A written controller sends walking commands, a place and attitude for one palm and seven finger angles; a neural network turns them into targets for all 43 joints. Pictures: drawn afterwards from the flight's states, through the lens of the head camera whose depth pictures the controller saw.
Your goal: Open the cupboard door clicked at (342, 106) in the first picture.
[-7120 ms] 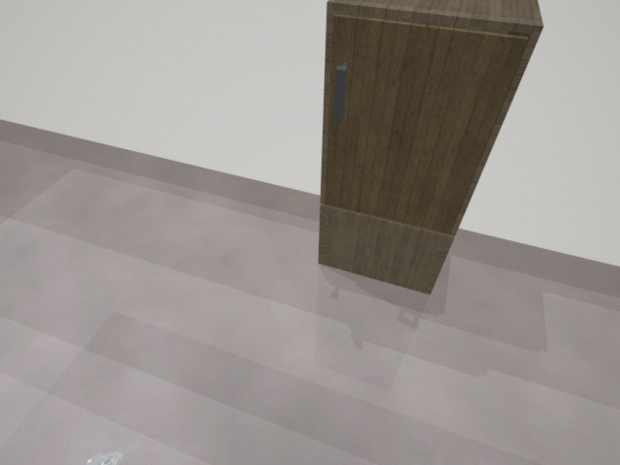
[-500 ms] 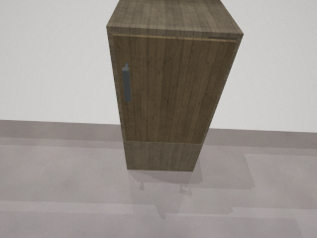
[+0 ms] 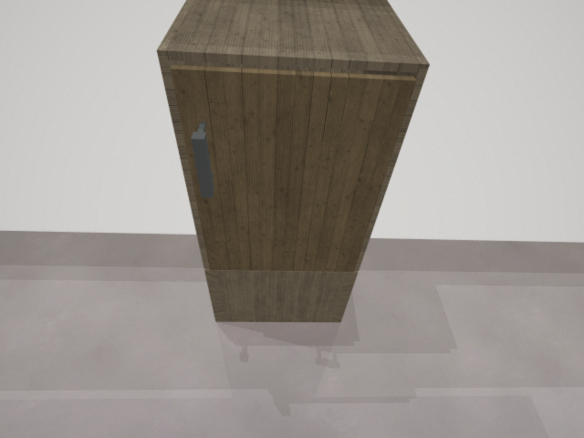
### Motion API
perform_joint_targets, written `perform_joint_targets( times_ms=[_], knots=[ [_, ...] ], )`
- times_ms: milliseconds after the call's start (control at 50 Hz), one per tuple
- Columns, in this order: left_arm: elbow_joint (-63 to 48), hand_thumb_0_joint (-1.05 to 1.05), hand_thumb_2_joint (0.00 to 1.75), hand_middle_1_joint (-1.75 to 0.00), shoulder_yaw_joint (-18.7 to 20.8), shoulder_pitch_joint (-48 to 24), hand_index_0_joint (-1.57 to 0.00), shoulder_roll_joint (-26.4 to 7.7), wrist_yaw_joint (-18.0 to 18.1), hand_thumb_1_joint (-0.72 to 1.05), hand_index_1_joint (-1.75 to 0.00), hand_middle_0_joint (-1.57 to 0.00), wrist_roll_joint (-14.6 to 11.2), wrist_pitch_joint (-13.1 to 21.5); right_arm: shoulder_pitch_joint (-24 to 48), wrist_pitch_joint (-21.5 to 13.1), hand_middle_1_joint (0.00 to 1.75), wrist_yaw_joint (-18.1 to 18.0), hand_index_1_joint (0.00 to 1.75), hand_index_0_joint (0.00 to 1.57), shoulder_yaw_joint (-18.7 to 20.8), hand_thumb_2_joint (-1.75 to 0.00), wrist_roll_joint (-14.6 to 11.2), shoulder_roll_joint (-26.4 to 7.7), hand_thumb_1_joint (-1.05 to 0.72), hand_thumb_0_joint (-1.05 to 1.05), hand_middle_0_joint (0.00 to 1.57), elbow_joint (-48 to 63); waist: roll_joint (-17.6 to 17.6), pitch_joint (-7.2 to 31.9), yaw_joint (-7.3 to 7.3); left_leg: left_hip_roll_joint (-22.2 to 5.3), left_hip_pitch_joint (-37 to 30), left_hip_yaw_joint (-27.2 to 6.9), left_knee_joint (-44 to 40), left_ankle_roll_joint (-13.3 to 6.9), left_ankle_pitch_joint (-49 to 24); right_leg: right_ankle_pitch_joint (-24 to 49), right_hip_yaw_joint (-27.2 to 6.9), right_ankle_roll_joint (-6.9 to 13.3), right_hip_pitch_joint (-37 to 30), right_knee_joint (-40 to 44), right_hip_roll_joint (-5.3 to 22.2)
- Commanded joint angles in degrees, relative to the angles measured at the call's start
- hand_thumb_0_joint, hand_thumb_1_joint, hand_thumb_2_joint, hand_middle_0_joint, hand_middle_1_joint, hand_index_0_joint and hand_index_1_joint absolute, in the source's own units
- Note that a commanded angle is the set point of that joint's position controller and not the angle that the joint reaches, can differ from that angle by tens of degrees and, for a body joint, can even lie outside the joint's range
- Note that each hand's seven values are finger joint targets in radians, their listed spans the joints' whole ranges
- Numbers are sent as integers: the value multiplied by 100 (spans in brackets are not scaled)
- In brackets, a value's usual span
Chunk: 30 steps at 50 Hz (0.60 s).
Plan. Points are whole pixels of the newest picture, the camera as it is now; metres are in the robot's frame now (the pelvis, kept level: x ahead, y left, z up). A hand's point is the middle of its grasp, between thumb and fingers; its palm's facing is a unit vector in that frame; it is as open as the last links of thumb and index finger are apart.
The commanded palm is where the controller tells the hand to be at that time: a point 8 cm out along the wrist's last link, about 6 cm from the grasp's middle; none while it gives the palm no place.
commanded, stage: shuffle to correct the standing spot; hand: left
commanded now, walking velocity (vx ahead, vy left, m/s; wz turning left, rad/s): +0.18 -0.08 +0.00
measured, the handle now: (205, 160) +0.60 +0.21 +0.03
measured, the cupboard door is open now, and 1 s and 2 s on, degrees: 0 0 0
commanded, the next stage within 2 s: come to a stop and stand still in 0.14 s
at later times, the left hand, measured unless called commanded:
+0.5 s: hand out of the picture +0.07 +0.12 -0.18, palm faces +0.11 -0.99 -0.12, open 7.4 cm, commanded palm none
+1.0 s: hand out of the picture +0.06 +0.10 -0.15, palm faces +0.12 -0.97 -0.21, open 7.4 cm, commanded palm none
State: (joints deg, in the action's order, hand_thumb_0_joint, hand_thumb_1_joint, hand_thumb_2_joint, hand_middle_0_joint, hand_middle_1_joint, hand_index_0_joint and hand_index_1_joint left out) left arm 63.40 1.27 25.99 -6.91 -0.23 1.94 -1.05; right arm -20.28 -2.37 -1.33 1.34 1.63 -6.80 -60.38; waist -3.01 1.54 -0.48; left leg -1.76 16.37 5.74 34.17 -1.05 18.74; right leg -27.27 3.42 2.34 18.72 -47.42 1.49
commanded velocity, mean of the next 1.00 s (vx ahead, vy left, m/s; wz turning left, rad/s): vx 0.01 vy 0.04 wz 0.02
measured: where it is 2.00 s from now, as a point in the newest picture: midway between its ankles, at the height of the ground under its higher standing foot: outside the picture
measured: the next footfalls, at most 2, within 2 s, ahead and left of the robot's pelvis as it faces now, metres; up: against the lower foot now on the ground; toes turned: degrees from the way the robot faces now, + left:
right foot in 0.12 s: +0.09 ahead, -0.12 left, +0.00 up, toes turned -6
left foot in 0.42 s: +0.21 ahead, +0.08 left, +0.00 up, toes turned +9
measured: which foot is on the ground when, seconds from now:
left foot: down 0.00-0.12, up 0.14-0.40, down 0.42-0.76, up 0.78-1.00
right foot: up 0.00-0.10, down 0.12-0.46, up 0.48-0.76, down 0.78-1.00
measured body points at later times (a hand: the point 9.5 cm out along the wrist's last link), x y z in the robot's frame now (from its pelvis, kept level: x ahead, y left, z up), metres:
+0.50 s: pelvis +0.11 -0.02 +0.00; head +0.13 +0.00 +0.45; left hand +0.07 +0.17 -0.17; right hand +0.20 -0.25 -0.14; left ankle +0.17 +0.07 -0.73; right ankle +0.05 -0.12 -0.72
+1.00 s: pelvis +0.06 -0.08 +0.02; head +0.06 -0.09 +0.47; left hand +0.05 +0.15 -0.13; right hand +0.09 -0.32 -0.14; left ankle +0.04 +0.06 -0.67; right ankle +0.06 -0.17 -0.73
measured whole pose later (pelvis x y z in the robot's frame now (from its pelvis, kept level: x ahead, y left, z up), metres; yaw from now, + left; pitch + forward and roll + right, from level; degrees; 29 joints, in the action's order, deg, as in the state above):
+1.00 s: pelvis +0.06 -0.08 +0.02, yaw +3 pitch +0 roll +3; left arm 56.3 1.9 20.3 -8.1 0.8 1.6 0.1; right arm -17.4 3.4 0.7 3.7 1.7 -12.1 -58.2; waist -0.7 1.3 1.1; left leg -1.0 23.3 3.1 51.2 1.4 18.9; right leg -13.8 4.7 2.3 11.3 -25.0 2.6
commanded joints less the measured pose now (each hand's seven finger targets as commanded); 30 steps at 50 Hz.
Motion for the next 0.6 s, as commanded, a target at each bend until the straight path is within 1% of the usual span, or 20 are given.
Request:
perform_joint_targets(
  times_ms=[0, 40, 60, 80, 100, 120, 140, 160, 180, 220, 240, 300, 360, 380, 400, 420, 440, 460, 520, 580],
  knots=[
    [-747, 0, 90, -30, 95, -545, -20, -191, -46, 90, -30, -20, -15, 342, -588, -157, 30, -76, 30, 20, 181, -90, 27, -983, -90, 0, 20, 37, 993, -710, -117, -1840, -474, -2009, -1918, -1230, -889, -37, -181, -23, 1318, -5, 374],
    [-503, 0, 90, -30, 80, 38, -20, -38, -70, 90, -30, -20, -39, 361, -194, -133, 30, -66, 30, 20, 169, -90, 3, -977, -90, 0, 20, 127, 832, -253, 203, -1254, 150, -1135, -1336, -833, -845, 871, 288, -124, -301, 1311, 68],
    [-357, 0, 90, -30, 110, 394, -20, -116, -58, 90, -30, -20, -29, 376, -100, -117, 30, -54, 30, 20, 169, -90, -20, -909, -90, 0, 20, 131, 428, -124, 389, -917, 539, -849, -800, -587, -484, 1545, 398, -156, -1018, 1910, -62],
    [-231, 0, 90, -30, 180, 719, -20, -415, -2, 90, -30, -20, -18, 399, -88, -119, 30, -23, 30, 20, 134, -90, -64, -704, -90, 0, 20, 166, -198, 10, 541, -496, 1379, -439, -119, -379, 337, 1358, -129, -109, -1944, 2175, 323],
    [-167, 0, 90, -30, 291, 1059, -20, -930, 80, 90, -30, -20, -8, 443, 23, -100, 30, 15, 30, 20, 58, -90, -89, -359, -90, 0, 20, 342, -1646, -30, 695, 108, 2394, 141, 1243, -153, 1309, 548, -1852, 312, -2397, 2972, 1606],
    [-193, 0, 90, -30, 309, 1131, -20, -1156, 130, 90, -30, -20, -67, 422, 308, -62, 30, 55, 30, 20, 74, -90, -64, -452, -90, 0, 20, 513, -1353, -157, 769, 54, 2607, -138, 2505, -193, 1716, -185, -2905, 881, -1976, 3677, 2310],
    [-258, 0, 90, -30, 314, 835, -20, -1070, 121, 90, -30, -20, -84, 394, 453, -37, 30, 92, 30, 20, 123, -90, -40, -436, -90, 0, 20, 551, -621, -513, 605, -139, 2728, -360, 3072, -209, 1351, -772, -2720, 1112, -1511, 3811, 2237],
    [-337, 0, 90, -30, 295, 555, -20, -864, 169, 90, -30, -20, -63, 425, 473, -11, 30, 107, 30, 20, 122, -90, -18, -400, -90, 0, 20, 515, -378, -653, 422, -255, 2768, -358, 3294, -202, 1022, -663, -2660, 1077, -1262, 3832, 2140],
    [-383, 0, 90, -30, 229, 304, -20, -769, 193, 90, -30, -20, -42, 457, 515, -9, 30, 143, 30, 20, 99, -90, 8, -386, -90, 0, 20, 455, -366, -904, 315, -385, 2765, -387, 3351, -163, 736, 29, -2302, 1027, -1002, 3750, 2033],
    [-418, 0, 90, -30, 141, 27, -20, -550, 205, 90, -30, -20, -22, 503, 362, 46, 30, 192, 30, 20, 97, -90, 3, -241, -90, 0, 20, 356, -279, -842, 94, -421, 2178, -256, 2773, -66, 299, 1667, -1147, 850, -713, 3575, 1621],
    [-428, 0, 90, -30, 126, -28, -20, -580, 208, 90, -30, -20, -15, 507, 298, 67, 30, 200, 30, 20, 65, -90, -19, -147, -90, 0, 20, 341, -380, -752, 38, -343, 1876, -125, 2299, -24, 197, 2403, -771, 811, -652, 3481, 1471],
    [-429, 0, 90, -30, 100, -75, -20, -647, 231, 90, -30, -20, -12, 451, 265, 81, 30, 141, 30, 20, -76, -90, -89, 58, -90, 0, 20, 278, -279, -514, 62, -63, 873, 154, 820, 104, -148, 4498, -212, 673, -708, 2916, 1191],
    [-419, 0, 90, -30, 92, -130, -20, -733, 268, 90, -30, -20, -66, 343, 39, 48, 30, 39, 30, 20, -85, -90, -134, -127, -90, 0, 20, 173, -426, -68, -6, 68, -48, 143, -602, 171, -1402, 5101, -59, 366, -1125, 2068, 918],
    [-455, 0, 90, -30, 114, -71, -20, -756, 286, 90, -30, -20, -91, 294, -30, 50, 30, -3, 30, 20, -16, -90, -130, -422, -90, 0, 20, 218, -67, 87, -10, -162, -575, -6, -826, 100, -2611, 4683, -84, 194, -938, 1700, 848],
    [-543, 0, 90, -30, 99, 5, -20, -680, 299, 90, -30, -20, -124, 243, -98, 40, 30, -44, 30, 20, 49, -90, -130, -766, -90, 0, 20, 316, 547, 327, -18, -856, -1248, -595, -623, -228, -4871, 3541, 101, -87, -430, 1379, 617],
    [-576, 0, 90, -30, 74, 175, -20, -493, 329, 90, -30, -20, -159, 182, -101, 83, 30, -89, 30, 20, 102, -90, -152, -1068, -90, 0, 20, 363, 1203, 500, 52, -1645, -1533, -1257, -572, -754, -6596, 1525, 211, -283, -96, 1123, 344],
    [-599, 0, 90, -30, 61, 197, -20, -449, 358, 90, -30, -20, -129, 127, -147, 148, 30, -100, 30, 20, 154, -90, -138, -1193, -90, 0, 20, 394, 1402, 417, -14, -1893, -1411, -1261, -817, -1062, -6853, -254, 93, -260, -92, 440, 137],
    [-607, 0, 90, -30, 68, 204, -20, -445, 352, 90, -30, -20, -132, 75, 159, 157, 30, -144, 30, 20, 129, -90, -148, -1172, -90, 0, 20, 449, 1843, 222, 95, -2026, -1181, -1477, -1034, -1300, -6902, -867, -69, -300, 158, -220, 109],
    [-657, 0, 90, -30, 163, -262, -20, -523, 323, 90, -30, -20, -86, -23, 550, 229, 30, -173, 30, 20, 173, -90, -86, -1064, -90, 0, 20, 579, 1371, 85, 23, -1851, -664, -1219, -1130, -1330, -5780, -649, -313, -294, 372, -1164, 126],
    [-787, 0, 90, -30, 179, -404, -20, -382, 275, 90, -30, -20, -75, -87, 713, 269, 30, -173, 30, 20, 300, -90, -39, -1203, -90, 0, 20, 709, 883, 519, 32, -1786, -862, -1118, -1063, -1254, -4923, -379, -230, -381, 469, -1054, 48]
  ],
)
